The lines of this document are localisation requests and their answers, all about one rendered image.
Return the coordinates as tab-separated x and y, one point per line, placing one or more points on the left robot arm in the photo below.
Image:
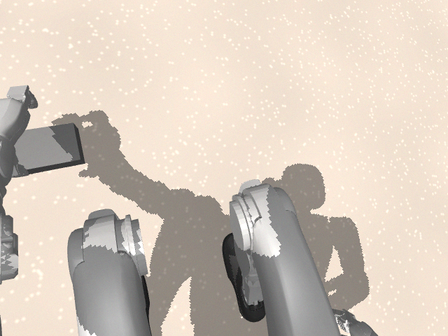
8	239

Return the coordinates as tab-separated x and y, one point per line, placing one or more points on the small box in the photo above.
48	148

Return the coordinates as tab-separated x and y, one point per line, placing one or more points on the right robot foot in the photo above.
249	312

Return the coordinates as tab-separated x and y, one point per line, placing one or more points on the left robot hand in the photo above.
14	119

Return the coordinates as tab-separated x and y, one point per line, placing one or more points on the right robot hand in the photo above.
347	321

